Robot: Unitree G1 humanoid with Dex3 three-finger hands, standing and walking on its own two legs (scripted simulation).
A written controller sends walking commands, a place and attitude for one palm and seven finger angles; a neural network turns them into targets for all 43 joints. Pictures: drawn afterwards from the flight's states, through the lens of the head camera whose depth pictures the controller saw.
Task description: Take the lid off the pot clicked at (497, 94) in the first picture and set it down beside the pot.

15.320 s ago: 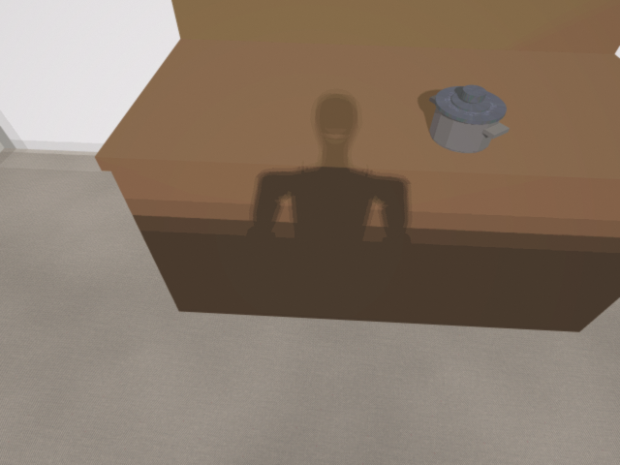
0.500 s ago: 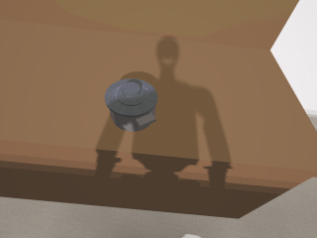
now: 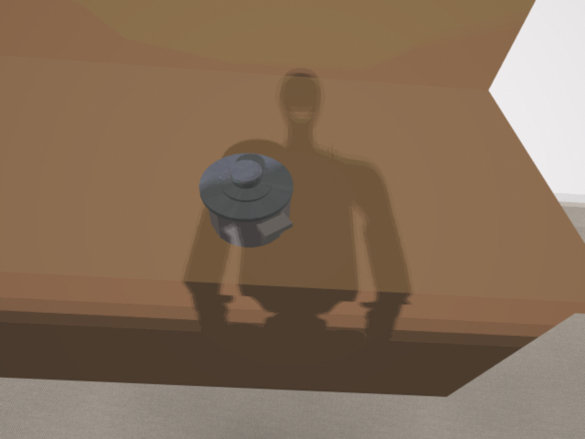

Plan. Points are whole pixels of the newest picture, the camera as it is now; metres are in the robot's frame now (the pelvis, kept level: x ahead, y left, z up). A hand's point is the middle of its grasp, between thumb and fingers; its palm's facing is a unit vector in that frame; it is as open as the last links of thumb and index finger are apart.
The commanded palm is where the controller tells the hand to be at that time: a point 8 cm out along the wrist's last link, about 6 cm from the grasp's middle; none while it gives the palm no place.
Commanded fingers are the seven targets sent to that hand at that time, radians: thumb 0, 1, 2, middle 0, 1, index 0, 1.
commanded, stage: come to a stop and stand still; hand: left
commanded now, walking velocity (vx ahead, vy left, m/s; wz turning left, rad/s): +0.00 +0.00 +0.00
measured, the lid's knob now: (246, 174) +0.49 +0.11 +0.07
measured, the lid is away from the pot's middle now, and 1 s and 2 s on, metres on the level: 0.00 0.00 0.00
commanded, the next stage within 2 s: look again from close up in 0.94 s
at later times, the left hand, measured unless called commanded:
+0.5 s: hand out of the picture -0.03 +0.19 -0.19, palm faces +0.05 -0.99 -0.16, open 7.4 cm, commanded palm none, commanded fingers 0.00 0.90 0.90 -0.20 -0.30 -0.20 -0.30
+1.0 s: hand out of the picture -0.10 +0.20 -0.19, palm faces +0.06 -0.99 -0.13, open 7.4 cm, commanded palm none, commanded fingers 0.00 0.90 0.90 -0.20 -0.30 -0.20 -0.30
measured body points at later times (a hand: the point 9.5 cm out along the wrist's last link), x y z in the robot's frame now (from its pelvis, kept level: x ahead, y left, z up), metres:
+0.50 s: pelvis -0.02 +0.02 -0.01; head -0.03 +0.05 +0.44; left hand -0.03 +0.24 -0.17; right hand +0.01 -0.21 -0.15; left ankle +0.02 +0.06 -0.74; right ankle -0.05 -0.12 -0.74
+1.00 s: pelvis -0.04 +0.04 +0.00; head -0.04 +0.08 +0.45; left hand -0.11 +0.25 -0.17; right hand -0.01 -0.19 -0.14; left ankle +0.02 +0.06 -0.74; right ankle -0.05 -0.12 -0.74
